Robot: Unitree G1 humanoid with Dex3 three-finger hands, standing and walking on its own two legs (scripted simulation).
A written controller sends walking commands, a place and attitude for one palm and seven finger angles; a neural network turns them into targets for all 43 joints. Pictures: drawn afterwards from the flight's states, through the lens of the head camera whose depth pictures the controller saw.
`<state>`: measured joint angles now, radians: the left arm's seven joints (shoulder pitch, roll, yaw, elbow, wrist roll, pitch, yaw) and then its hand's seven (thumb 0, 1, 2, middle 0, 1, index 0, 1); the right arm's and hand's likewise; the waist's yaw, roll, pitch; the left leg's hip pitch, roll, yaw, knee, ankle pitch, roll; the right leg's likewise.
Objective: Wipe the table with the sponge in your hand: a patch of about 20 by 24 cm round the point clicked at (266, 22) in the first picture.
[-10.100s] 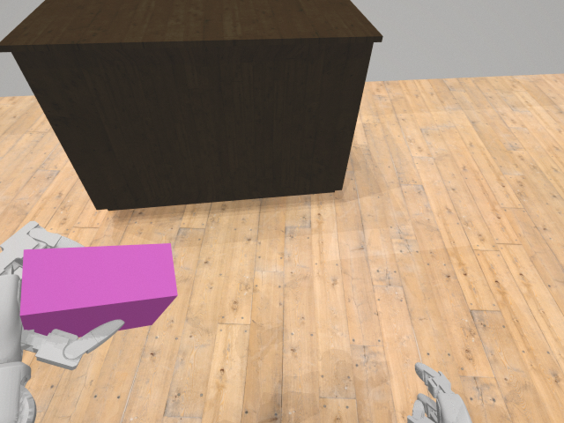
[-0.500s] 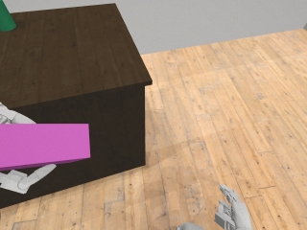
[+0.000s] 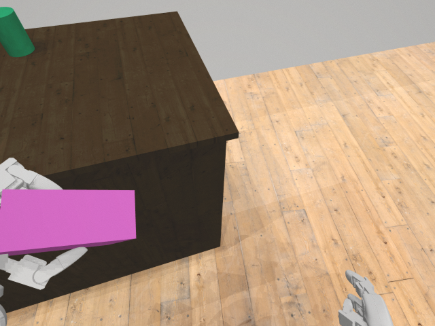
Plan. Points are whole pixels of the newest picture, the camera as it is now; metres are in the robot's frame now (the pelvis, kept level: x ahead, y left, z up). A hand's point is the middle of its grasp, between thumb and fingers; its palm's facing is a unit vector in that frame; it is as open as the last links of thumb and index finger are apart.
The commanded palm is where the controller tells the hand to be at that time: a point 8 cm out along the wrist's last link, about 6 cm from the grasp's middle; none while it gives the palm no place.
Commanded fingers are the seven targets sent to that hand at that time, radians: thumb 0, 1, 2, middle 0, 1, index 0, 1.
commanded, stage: come to a stop and stand still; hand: left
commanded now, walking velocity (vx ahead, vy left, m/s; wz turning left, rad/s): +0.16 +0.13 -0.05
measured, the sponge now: (86, 222) +0.23 +0.19 +0.15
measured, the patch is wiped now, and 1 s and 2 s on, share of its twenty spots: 0.00 0.00 0.00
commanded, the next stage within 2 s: look again from close up in 1.32 s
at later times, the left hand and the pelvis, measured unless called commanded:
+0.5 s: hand (17, 189) +0.25 +0.27 +0.19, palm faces +0.45 -0.77 -0.44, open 10.3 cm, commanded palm +0.17 +0.27 +0.18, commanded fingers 0.00 0.10 1.30 -1.20 -1.60 -1.20 -1.60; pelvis +0.00 +0.00 +0.00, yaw -3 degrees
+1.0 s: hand (28, 192) +0.26 +0.27 +0.17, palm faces +0.33 -0.87 -0.36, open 10.3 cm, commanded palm +0.20 +0.31 +0.18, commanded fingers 0.00 0.10 1.30 -1.20 -1.60 -1.20 -1.60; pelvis +0.02 +0.03 +0.01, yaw -3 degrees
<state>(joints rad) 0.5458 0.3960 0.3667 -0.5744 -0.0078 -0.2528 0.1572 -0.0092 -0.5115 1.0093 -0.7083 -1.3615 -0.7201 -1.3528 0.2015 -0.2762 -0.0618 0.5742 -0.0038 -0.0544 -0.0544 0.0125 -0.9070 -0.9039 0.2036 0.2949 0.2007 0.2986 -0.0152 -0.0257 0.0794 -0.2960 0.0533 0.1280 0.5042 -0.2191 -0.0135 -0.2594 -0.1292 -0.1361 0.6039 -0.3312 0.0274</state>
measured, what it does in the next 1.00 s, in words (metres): steps on the spot: right foot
